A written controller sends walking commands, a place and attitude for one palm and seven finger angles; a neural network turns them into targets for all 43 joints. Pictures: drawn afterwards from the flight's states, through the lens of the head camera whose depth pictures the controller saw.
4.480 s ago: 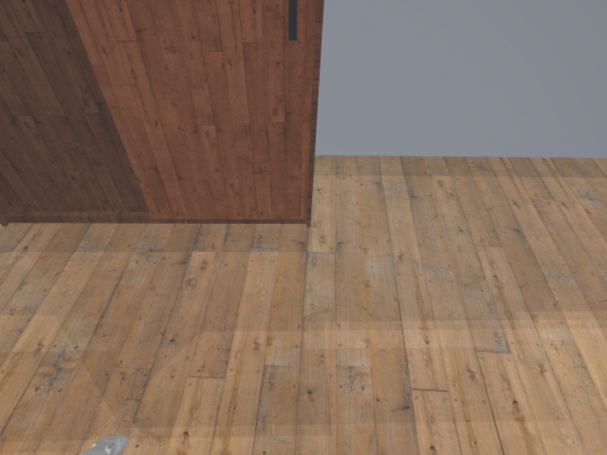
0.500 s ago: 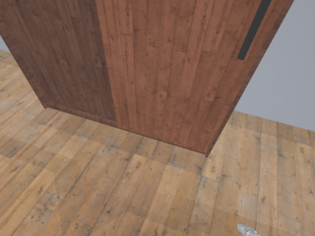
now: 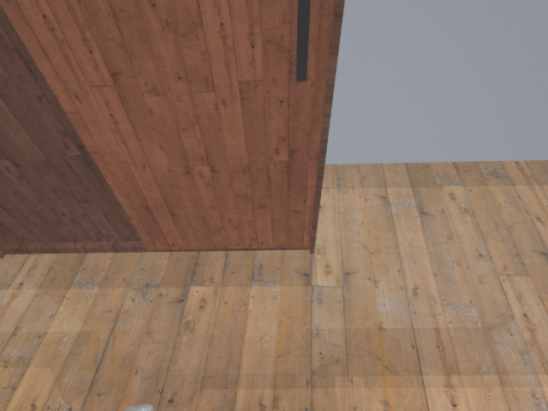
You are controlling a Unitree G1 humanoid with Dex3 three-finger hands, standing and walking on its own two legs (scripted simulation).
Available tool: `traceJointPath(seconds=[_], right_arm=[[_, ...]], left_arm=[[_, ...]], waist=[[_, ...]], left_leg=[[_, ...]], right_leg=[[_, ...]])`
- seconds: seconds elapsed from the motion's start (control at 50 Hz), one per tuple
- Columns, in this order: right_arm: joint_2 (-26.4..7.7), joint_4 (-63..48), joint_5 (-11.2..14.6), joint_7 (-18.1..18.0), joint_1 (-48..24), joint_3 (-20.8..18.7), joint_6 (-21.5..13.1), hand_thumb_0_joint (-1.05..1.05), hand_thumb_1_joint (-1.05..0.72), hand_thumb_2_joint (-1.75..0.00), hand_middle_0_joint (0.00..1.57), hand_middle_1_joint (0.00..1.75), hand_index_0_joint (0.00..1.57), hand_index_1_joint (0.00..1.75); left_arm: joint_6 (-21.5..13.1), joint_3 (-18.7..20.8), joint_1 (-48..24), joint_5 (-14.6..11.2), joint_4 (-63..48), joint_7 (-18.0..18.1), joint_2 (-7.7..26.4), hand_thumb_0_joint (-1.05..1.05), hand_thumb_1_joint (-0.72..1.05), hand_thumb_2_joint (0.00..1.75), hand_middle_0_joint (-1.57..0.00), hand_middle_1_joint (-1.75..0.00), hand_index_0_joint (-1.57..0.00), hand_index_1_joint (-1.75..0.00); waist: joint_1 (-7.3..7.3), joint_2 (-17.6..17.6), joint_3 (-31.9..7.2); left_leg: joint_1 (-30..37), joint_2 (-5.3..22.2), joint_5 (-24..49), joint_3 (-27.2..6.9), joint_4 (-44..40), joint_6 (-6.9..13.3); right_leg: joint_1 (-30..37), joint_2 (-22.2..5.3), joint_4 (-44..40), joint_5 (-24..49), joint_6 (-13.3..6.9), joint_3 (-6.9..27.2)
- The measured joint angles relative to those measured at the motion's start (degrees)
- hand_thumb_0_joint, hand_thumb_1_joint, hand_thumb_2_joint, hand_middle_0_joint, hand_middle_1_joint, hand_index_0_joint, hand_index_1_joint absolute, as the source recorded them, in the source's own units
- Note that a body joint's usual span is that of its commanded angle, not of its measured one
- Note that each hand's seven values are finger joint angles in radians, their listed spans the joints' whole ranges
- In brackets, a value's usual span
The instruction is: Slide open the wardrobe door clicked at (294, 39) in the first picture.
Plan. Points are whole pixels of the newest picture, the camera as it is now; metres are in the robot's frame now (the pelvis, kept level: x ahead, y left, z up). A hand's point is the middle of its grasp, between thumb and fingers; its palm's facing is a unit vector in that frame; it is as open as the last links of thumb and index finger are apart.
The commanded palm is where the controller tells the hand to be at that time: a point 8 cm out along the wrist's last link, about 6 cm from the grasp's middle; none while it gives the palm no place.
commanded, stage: take the last steps up to it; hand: right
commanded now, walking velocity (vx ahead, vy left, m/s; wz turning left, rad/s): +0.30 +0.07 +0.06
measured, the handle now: (303, 7) +0.79 -0.07 +0.22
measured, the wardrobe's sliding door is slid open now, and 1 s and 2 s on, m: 0.00 0.00 0.00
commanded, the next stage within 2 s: come to a stop and stand still in 0.82 s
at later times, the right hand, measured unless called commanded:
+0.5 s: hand (364, 343) +0.27 -0.16 -0.18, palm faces -0.09 +0.98 -0.17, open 7.4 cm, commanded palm none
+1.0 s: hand (342, 337) +0.28 -0.12 -0.18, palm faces +0.06 +0.99 -0.13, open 7.4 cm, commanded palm none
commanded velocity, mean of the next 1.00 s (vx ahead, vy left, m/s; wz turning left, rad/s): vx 0.19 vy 0.07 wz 0.01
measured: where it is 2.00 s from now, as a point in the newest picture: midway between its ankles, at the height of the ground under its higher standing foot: (259, 397)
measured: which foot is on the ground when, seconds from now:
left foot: up 0.00-0.48, down 0.50-1.00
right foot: down 0.00-0.52, up 0.54-0.96, down 0.98-1.00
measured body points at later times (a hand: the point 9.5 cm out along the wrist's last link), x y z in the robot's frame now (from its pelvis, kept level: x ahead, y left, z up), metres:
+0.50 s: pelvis +0.15 +0.01 -0.02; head +0.19 +0.01 +0.43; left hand -0.01 +0.20 -0.15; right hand +0.27 -0.21 -0.17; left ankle +0.24 +0.10 -0.73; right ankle -0.05 -0.10 -0.72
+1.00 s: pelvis +0.33 +0.03 +0.00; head +0.34 +0.01 +0.45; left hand +0.41 +0.26 -0.14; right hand +0.28 -0.17 -0.17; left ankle +0.25 +0.10 -0.73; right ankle +0.39 -0.07 -0.73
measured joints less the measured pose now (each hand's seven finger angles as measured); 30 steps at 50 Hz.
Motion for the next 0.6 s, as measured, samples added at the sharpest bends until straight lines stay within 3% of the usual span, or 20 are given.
traceJointPath(seconds=[0.06, 0.14, 0.22, 0.34, 0.44, 0.5, 0.52, 0.56, 0.6], right_arm=[[-0.7, 2.7, -0.3, 0.1, 0.9, -0.2, 1.5, 0.01, -0.90, -0.90, 0.20, 0.30, 0.20, 0.30], [-0.6, 3.9, -0.3, 1.1, -0.7, -0.5, 1.5, 0.01, -0.90, -0.90, 0.20, 0.30, 0.19, 0.30], [-0.7, 2.6, -0.3, 1.3, -4.2, -0.8, 1.1, 0.01, -0.91, -0.90, 0.20, 0.30, 0.19, 0.30], [-0.5, 0.9, -0.2, 1.6, -10.1, -0.9, 1.3, 0.01, -0.91, -0.90, 0.19, 0.30, 0.19, 0.30], [0.0, -0.8, 0.2, 1.9, -15.7, -0.3, 0.8, 0.01, -0.91, -0.90, 0.19, 0.30, 0.19, 0.30], [0.2, -2.2, 0.2, 1.8, -16.9, -0.1, -1.1, 0.01, -0.91, -0.90, 0.19, 0.30, 0.19, 0.30], [0.3, -2.4, 0.1, 1.6, -17.0, -0.3, -2.1, 0.01, -0.91, -0.90, 0.19, 0.30, 0.19, 0.30], [0.6, -2.8, 0.5, 1.1, -16.9, -0.4, -3.2, 0.00, -0.91, -0.90, 0.19, 0.30, 0.19, 0.30], [0.9, -2.6, 0.7, 0.6, -15.9, -0.3, -3.2, 0.00, -0.91, -0.90, 0.20, 0.30, 0.19, 0.30]], left_arm=[[-1.3, -0.9, 1.3, 0.3, 0.1, 0.5, -2.2, 0.01, 0.91, 0.90, -0.20, -0.30, -0.20, -0.30], [-2.9, -0.6, 5.2, -0.1, 0.9, 2.3, -2.9, -0.01, 0.95, 0.90, -0.21, -0.30, -0.20, -0.30], [-3.3, -1.0, 9.4, -0.2, 3.1, 2.7, -2.5, -0.01, 0.95, 0.90, -0.21, -0.30, -0.20, -0.30], [-3.4, -1.5, 16.2, 0.1, 6.8, 3.3, -3.7, 0.00, 0.93, 0.90, -0.21, -0.30, -0.20, -0.30], [-3.2, -1.7, 20.5, 0.5, 9.4, 3.4, -4.7, 0.00, 0.92, 0.90, -0.20, -0.30, -0.20, -0.30], [-2.4, -1.4, 22.5, 0.1, 11.2, 3.1, -5.1, 0.01, 0.91, 0.90, -0.21, -0.30, -0.20, -0.30], [-2.0, -1.2, 22.4, -0.3, 11.9, 2.8, -5.2, 0.01, 0.91, 0.90, -0.21, -0.30, -0.20, -0.30], [-1.2, -0.8, 21.0, -1.0, 11.7, 2.4, -5.3, 0.01, 0.91, 0.90, -0.21, -0.30, -0.20, -0.30], [-0.8, -0.3, 18.7, -0.9, 10.7, 1.9, -5.2, 0.01, 0.91, 0.90, -0.21, -0.30, -0.20, -0.30]], waist=[[0.15, 1.5, -0.5], [1.82, 1.2, -0.7], [2.28, 1.4, 0.0], [4.05, 1.2, 1.1], [6.63, -0.5, 3.3], [6.67, -1.1, 3.5], [6.22, -1.5, 3.7], [6.36, -2.0, 4.4], [6.24, -2.1, 4.2]], left_leg=[[-4.5, -0.8, -6.7, -3.1, 13.7, 0.3], [-11.3, -1.0, -1.3, -4.9, 26.4, 0.0], [-17.3, -0.8, 4.0, -6.1, 31.4, -0.4], [-21.7, -1.1, 8.2, -4.9, 29.2, 0.2], [-17.8, -2.8, 6.0, -1.9, 13.5, 2.6], [-11.3, -5.0, 7.6, -0.5, 4.4, 5.0], [-10.5, -5.6, 7.8, -0.2, 4.6, 6.0], [-9.5, -6.2, 5.2, 0.4, 6.7, 7.4], [-6.6, -6.8, 4.1, 0.8, 4.8, 7.8]], right_leg=[[2.6, 0.3, -0.1, -1.0, -2.3, -1.0], [8.0, 0.4, -6.2, 0.5, -2.7, -0.8], [11.9, 0.9, -10.4, 1.1, -2.9, -1.1], [16.0, 1.4, -12.6, -1.1, -2.4, -2.1], [18.9, 0.4, -11.5, -4.9, -1.0, -2.4], [17.8, -0.8, -2.3, -8.8, -0.1, -3.1], [14.7, -1.8, 6.1, -7.9, -0.2, -3.0], [5.1, -2.1, 28.3, -7.7, -1.0, 0.5], [-3.4, -2.5, 41.3, -4.8, -1.8, 2.1]])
